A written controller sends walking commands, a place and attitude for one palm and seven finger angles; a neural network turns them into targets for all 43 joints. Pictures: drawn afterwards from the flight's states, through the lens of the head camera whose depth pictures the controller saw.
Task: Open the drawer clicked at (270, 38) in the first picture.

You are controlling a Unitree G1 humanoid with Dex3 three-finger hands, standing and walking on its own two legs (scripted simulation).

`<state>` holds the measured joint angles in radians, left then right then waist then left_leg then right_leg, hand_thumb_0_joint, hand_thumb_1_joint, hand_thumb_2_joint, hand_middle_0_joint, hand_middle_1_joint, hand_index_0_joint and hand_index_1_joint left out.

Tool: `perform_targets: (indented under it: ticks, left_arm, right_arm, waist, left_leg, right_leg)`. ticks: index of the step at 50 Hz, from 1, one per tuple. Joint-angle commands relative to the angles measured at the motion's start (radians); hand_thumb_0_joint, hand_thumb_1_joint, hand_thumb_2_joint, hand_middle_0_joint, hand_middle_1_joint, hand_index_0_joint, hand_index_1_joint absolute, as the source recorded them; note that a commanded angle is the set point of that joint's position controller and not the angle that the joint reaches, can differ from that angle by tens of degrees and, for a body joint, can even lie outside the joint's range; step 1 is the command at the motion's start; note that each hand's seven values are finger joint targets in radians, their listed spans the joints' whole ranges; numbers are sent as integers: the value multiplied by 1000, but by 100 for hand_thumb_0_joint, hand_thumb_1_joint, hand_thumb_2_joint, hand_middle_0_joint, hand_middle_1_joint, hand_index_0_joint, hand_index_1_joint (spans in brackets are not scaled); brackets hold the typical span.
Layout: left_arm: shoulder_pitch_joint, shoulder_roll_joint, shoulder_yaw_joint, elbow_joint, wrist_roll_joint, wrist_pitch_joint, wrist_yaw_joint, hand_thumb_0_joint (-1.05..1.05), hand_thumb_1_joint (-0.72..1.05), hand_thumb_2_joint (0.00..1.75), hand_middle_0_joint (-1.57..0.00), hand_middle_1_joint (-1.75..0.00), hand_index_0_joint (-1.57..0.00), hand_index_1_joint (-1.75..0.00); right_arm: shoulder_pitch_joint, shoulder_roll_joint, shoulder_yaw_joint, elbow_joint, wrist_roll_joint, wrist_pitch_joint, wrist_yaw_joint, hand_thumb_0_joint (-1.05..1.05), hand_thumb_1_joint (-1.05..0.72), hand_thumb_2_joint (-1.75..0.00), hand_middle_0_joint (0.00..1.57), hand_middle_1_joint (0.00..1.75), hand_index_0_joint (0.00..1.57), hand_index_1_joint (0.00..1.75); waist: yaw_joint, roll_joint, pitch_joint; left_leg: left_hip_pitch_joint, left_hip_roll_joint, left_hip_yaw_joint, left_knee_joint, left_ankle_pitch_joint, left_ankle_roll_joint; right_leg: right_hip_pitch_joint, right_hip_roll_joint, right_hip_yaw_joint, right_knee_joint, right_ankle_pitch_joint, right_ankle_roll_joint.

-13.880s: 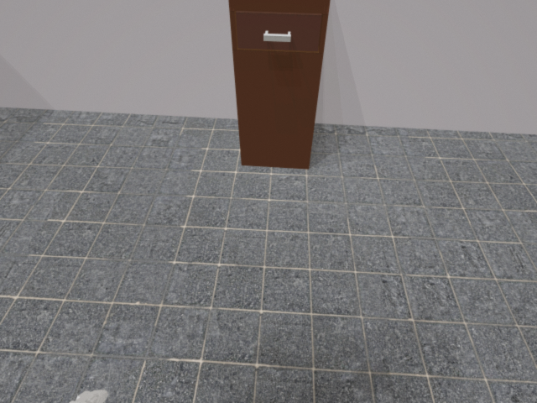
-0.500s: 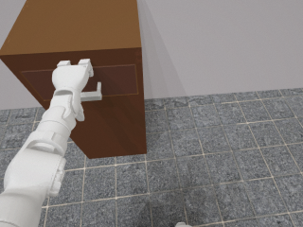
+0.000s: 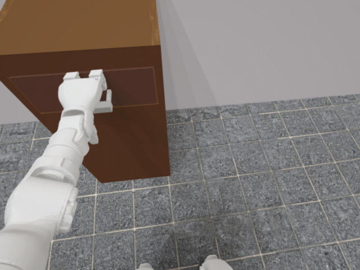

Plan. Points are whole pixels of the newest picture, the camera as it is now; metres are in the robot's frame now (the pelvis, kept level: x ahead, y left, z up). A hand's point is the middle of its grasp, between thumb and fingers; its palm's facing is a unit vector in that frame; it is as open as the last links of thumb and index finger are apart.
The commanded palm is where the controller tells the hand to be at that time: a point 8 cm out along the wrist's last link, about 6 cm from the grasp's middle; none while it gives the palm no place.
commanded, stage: lower the fingers behind the handle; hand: left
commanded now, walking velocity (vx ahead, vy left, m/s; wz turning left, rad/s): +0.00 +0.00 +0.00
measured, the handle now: (91, 101) +0.54 +0.20 +0.00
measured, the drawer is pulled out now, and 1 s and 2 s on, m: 0.00 0.00 0.00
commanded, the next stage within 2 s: lift the fingers back up to retry in 1.04 s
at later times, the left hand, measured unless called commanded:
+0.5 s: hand (91, 112) +0.50 +0.19 +0.01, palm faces -0.01 +0.00 -1.00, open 13.7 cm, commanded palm +0.49 +0.19 +0.04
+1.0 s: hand (91, 113) +0.49 +0.20 +0.00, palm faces +0.00 +0.02 -1.00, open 13.9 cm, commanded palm +0.48 +0.18 +0.03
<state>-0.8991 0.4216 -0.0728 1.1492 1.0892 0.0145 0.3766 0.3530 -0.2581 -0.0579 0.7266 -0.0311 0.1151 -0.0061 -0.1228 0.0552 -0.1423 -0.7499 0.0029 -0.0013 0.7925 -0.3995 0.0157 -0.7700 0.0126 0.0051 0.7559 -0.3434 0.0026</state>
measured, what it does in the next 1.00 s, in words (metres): stands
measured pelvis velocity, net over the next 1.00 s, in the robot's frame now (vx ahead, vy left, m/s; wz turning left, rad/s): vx -0.04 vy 0.01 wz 0.00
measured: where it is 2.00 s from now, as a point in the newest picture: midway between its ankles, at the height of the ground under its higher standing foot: outside the picture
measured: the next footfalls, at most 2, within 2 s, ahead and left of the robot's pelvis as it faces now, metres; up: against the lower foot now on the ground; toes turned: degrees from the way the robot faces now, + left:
none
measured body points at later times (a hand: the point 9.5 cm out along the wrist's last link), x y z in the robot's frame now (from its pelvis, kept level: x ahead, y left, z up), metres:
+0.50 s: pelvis -0.02 +0.00 -0.02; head +0.10 +0.00 +0.41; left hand +0.49 +0.19 +0.06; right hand -0.02 -0.27 -0.15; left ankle -0.02 +0.11 -0.70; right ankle +0.00 -0.12 -0.70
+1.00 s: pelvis -0.04 +0.01 -0.04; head +0.09 +0.01 +0.39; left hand +0.49 +0.19 +0.06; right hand -0.06 -0.26 -0.16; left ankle -0.02 +0.11 -0.70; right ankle +0.00 -0.12 -0.70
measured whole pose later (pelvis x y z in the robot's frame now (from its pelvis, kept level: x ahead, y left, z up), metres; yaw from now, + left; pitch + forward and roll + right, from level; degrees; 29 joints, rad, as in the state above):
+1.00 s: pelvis -0.04 +0.01 -0.04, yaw +0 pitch +25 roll -2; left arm -1.06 0.48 -0.11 1.22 1.10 0.06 0.38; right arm 0.38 -0.25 -0.02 0.71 -0.03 0.07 -0.02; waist -0.17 0.06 -0.16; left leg -1.02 0.00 0.00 1.02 -0.43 0.03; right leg -1.03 0.01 0.00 0.96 -0.36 0.02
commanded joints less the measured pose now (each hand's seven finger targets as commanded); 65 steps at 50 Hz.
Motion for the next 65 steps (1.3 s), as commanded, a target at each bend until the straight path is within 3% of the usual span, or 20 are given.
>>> perform_targets:
  ticks: [1, 5, 7, 8, 12, 14, 17, 18, 24, 28, 32, 39, 42, 50, 52, 55, 59, 62, 63, 65]
  left_arm:
    - [-425, 159, -2, -110, 8, 8, -3, 0, -50, 30, -30, -120, -30, -120]
    - [-405, 172, -1, -86, 17, 4, -11, 0, -50, 30, -30, -120, -30, -120]
    - [-411, 150, -19, -65, 12, 5, -14, 0, -50, 30, -30, -120, -30, -120]
    - [-421, 180, 2, -73, 13, -1, -17, 0, -50, 30, -30, -120, -30, -120]
    - [-471, 221, 33, -145, 16, -54, 1, 0, -50, 30, -30, -120, -30, -120]
    - [-442, 161, -8, -107, 28, -41, 11, 0, -50, 30, -30, -120, -30, -120]
    - [-453, 219, 34, -69, 20, -17, 23, 0, -50, 30, -30, -120, -30, -120]
    - [-439, 192, 9, -43, 20, -2, 21, 0, -50, 30, -30, -120, -30, -120]
    - [-446, 205, 3, 11, 21, 51, 2, 0, -50, 30, -30, -120, -30, -120]
    - [-432, 229, 12, 32, 22, 50, -21, 0, -50, 30, -30, -120, -30, -120]
    - [-447, 215, -8, 42, 22, 39, -34, 0, -50, 30, -30, -120, -30, -120]
    - [-452, 219, 2, -20, 22, 22, -34, 0, -50, 30, -30, -120, -30, -120]
    - [-477, 180, -31, -21, 22, 30, -29, 0, -50, 30, -30, -120, -30, -120]
    - [-525, 171, -49, 5, 14, 65, -32, 0, -50, 30, -30, -120, -30, -120]
    - [-519, 211, -24, 27, 11, 69, -38, 0, -50, 30, -30, -120, -30, -120]
    - [-528, 206, -34, 27, 7, 68, -51, 0, -50, 30, -30, -120, -30, -120]
    - [-541, 246, -7, -30, 7, 48, -57, 0, -50, 30, -30, -120, -30, -120]
    - [-591, 223, -20, -98, -1, 29, -50, 0, -50, 30, -30, -120, -30, -120]
    - [-572, 244, 3, -114, -4, 25, -48, 0, -50, 30, -30, -120, -30, -120]
    - [-582, 247, 5, -146, -11, 14, -45, 0, -50, 30, -30, -120, -30, -120]
  right_arm:
    - [143, -157, -55, -46, 3, -22, -17, 0, -90, -90, 20, 30, 20, 30]
    - [149, -156, -50, -53, 4, -25, -18, 0, -90, -90, 20, 30, 20, 30]
    - [153, -156, -48, -53, 5, -27, -17, 0, -90, -90, 20, 30, 20, 30]
    - [152, -160, -46, -54, 6, -29, -19, 0, -90, -90, 20, 30, 20, 30]
    - [164, -156, -50, -61, -7, -44, -21, 0, -90, -90, 20, 30, 20, 30]
    - [163, -150, -50, -57, -8, -46, -17, 0, -90, -90, 20, 30, 20, 30]
    - [171, -163, -45, -47, -6, -45, -14, 0, -90, -90, 20, 30, 20, 30]
    - [170, -162, -43, -51, -5, -42, -12, 0, -90, -90, 20, 30, 20, 30]
    - [171, -169, -33, -49, 0, -33, -13, 0, -90, -90, 20, 30, 20, 30]
    - [168, -173, -27, -56, 3, -33, -20, 0, -90, -90, 20, 30, 20, 30]
    - [169, -175, -22, -65, 6, -42, -25, 0, -90, -90, 20, 30, 20, 30]
    - [177, -172, -25, -78, 5, -51, -25, 0, -90, -90, 20, 30, 20, 30]
    - [178, -169, -25, -77, 7, -55, -24, 0, -90, -90, 20, 30, 20, 30]
    - [185, -173, -22, -59, 9, -62, -27, 0, -90, -90, 20, 30, 20, 30]
    - [189, -178, -17, -55, 10, -60, -31, 0, -90, -90, 20, 30, 20, 30]
    - [187, -175, -14, -60, 12, -60, -33, 0, -90, -90, 20, 30, 20, 30]
    - [188, -174, -15, -72, 12, -58, -37, 0, -90, -90, 20, 30, 20, 30]
    - [194, -168, -21, -75, 12, -62, -38, 0, -90, -90, 20, 30, 20, 30]
    - [193, -166, -22, -77, 11, -62, -38, 0, -90, -90, 20, 30, 20, 30]
    - [192, -164, -23, -80, 12, -62, -40, 0, -90, -90, 20, 30, 20, 30]
  waist:
    - [-56, -41, -360]
    - [-51, -34, -362]
    - [-66, -41, -330]
    - [-65, -53, -329]
    - [-60, 9, -443]
    - [-69, 18, -401]
    - [-74, -21, -391]
    - [-74, -18, -388]
    - [-86, -32, -360]
    - [-82, -36, -344]
    - [-97, -31, -310]
    - [-81, -1, -386]
    - [-93, 8, -367]
    - [-115, -3, -344]
    - [-114, -23, -344]
    - [-118, -15, -328]
    - [-102, 17, -377]
    - [-110, 28, -423]
    - [-93, 51, -442]
    - [-93, 31, -453]
  left_leg:
    - [206, -23, 17, -40, 365, 28]
    - [168, -26, 16, -25, 324, 28]
    - [147, -25, 16, -19, 299, 30]
    - [131, -23, 11, -14, 282, 30]
    - [144, -26, 5, 27, 300, 33]
    - [135, -21, 3, 38, 307, 27]
    - [88, -20, 2, 48, 280, 31]
    - [80, -25, 4, 46, 263, 31]
    - [39, -23, 6, 52, 217, 34]
    - [4, -22, 6, 60, 171, 36]
    - [-28, -19, 1, 72, 116, 37]
    - [6, -10, -16, 85, 121, 31]
    - [7, -8, -21, 81, 100, 31]
    - [-5, -8, -25, 72, 68, 33]
    - [-19, -9, -24, 72, 66, 35]
    - [-37, -13, -15, 77, 60, 38]
    - [6, -11, -18, 72, 90, 35]
    - [78, -7, -33, 59, 120, 32]
    - [95, -9, -26, 57, 143, 32]
    - [119, -9, -26, 44, 164, 33]
  right_leg:
    - [180, 36, -30, -64, 311, -34]
    - [161, 35, -28, -46, 278, -35]
    - [132, 36, -31, -45, 256, -33]
    - [123, 35, -31, -36, 240, -33]
    - [116, 33, -24, 4, 245, -34]
    - [63, 37, -34, 12, 235, -36]
    - [61, 36, -33, 21, 221, -32]
    - [59, 37, -34, 18, 207, -33]
    - [34, 37, -38, 25, 168, -31]
    - [8, 36, -37, 33, 123, -31]
    - [-52, 33, -42, 47, 65, -31]
    - [-70, 36, -49, 75, 52, -34]
    - [-97, 37, -52, 72, 31, -34]
    - [-110, 35, -55, 65, 14, -32]
    - [-96, 34, -52, 64, 15, -30]
    - [-93, 33, -48, 61, 15, -29]
    - [-70, 33, -47, 61, 33, -30]
    - [-60, 36, -51, 48, 50, -28]
    - [-35, 37, -47, 41, 67, -30]
    - [2, 40, -45, 23, 86, -28]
